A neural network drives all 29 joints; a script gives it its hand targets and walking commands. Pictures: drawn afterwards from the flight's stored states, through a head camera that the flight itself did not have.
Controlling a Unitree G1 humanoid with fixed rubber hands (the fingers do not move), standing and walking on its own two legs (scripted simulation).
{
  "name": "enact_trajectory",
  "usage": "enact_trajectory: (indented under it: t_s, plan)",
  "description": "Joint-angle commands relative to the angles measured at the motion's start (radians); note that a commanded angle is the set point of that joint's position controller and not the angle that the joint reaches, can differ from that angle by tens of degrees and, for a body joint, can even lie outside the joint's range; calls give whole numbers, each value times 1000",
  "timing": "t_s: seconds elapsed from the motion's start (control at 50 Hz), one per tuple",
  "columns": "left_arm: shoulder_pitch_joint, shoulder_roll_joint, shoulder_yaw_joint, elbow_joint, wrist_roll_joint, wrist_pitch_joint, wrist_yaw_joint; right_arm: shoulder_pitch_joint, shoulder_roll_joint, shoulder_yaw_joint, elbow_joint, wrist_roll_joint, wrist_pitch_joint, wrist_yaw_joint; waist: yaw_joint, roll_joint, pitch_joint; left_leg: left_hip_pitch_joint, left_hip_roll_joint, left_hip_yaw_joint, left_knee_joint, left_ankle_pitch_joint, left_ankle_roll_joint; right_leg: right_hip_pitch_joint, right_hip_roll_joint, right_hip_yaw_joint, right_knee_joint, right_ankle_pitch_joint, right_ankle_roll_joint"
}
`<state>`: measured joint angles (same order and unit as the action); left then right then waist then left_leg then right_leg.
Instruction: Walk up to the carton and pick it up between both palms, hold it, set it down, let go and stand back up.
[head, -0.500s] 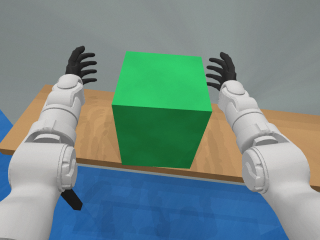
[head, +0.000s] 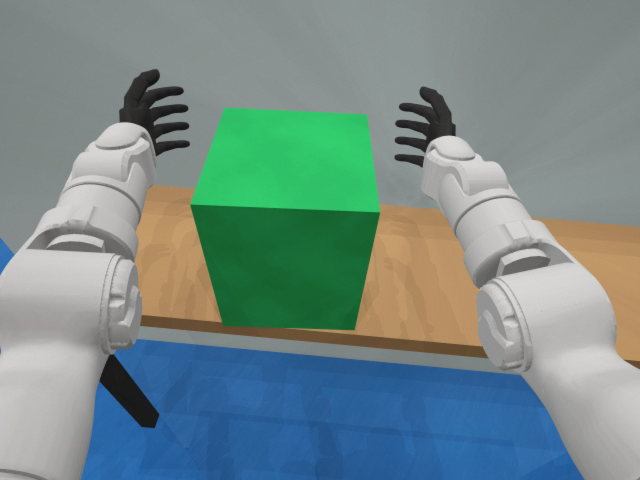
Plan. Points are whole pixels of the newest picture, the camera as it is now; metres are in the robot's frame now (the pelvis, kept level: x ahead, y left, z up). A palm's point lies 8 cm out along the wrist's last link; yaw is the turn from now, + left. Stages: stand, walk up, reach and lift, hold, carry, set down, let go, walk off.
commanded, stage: set down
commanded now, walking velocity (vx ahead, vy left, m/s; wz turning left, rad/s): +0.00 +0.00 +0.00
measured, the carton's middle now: (292, 224) +0.47 +0.03 +0.06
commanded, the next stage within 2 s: none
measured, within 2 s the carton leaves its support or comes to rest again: neither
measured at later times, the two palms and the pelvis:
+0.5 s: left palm (115, 224) +0.39 +0.24 +0.14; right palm (444, 235) +0.38 -0.16 +0.13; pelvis -0.01 +0.00 +0.00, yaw +0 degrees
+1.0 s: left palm (105, 310) +0.32 +0.25 +0.07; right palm (438, 307) +0.31 -0.15 +0.07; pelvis -0.01 +0.02 +0.00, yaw -1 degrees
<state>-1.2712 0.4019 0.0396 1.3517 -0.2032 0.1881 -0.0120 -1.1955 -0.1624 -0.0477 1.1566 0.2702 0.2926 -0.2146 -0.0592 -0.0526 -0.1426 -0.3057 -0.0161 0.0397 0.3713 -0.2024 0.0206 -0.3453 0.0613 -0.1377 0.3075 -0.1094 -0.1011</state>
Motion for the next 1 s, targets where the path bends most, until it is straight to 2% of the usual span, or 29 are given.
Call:
enact_trajectory:
  t_s: [0.0,0.06,0.12,0.2,0.32,0.4,0.48,0.52,0.64,0.72,0.88,0.98]
  plan:
    - [-350,165,54,-222,28,-32,-13,-370,-89,13,-234,13,-44,-34,34,63,-415,-195,30,-37,-60,193,-3,622,-127,185,100,395,104]
    - [-299,173,65,-315,21,-26,-11,-316,-76,23,-317,18,-47,-50,37,73,-459,-174,28,-34,-56,211,-5,653,-132,190,108,445,109]
    - [-211,164,73,-417,24,-5,-18,-205,-61,30,-382,21,-40,-65,26,90,-468,-140,25,-37,-48,242,-11,679,-136,197,112,507,112]
    - [-77,148,82,-569,30,45,-29,-72,-66,24,-493,26,-34,-83,15,118,-432,-31,27,-48,-32,310,-29,634,-126,186,89,526,115]
    - [44,129,94,-742,27,105,-34,38,-62,7,-673,18,-24,-84,22,115,-362,50,31,-53,-23,284,-30,556,-111,174,51,360,123]
    - [108,117,110,-791,30,119,-33,102,-40,7,-735,14,-15,-65,43,86,-297,54,38,-55,-32,220,-13,520,-109,179,27,212,125]
    - [154,89,114,-811,41,111,-24,167,-21,12,-746,10,-15,-39,62,85,-240,65,47,-58,-39,164,2,467,-104,182,3,62,116]
    - [185,73,114,-831,47,104,-17,199,-19,4,-757,1,-22,-30,64,91,-227,72,51,-61,-41,153,5,445,-101,180,-1,33,108]
    - [287,26,119,-865,80,121,-10,299,-22,-19,-753,-26,-38,-20,61,98,-153,93,54,-63,-48,130,1,439,-91,175,-6,15,96]
    - [369,-1,120,-940,93,131,-9,380,-18,-34,-793,-45,-54,-19,54,94,-118,106,54,-63,-53,143,-7,443,-82,168,-7,35,94]
    - [599,-36,117,-1173,94,136,3,623,5,-20,-976,-50,-86,2,61,98,-106,146,52,-70,-55,225,-26,448,-75,167,-13,86,86]
    - [731,-50,101,-1258,69,100,10,769,14,0,-1093,-56,-112,25,73,102,-96,157,55,-79,-60,235,-33,420,-82,174,-17,85,81]
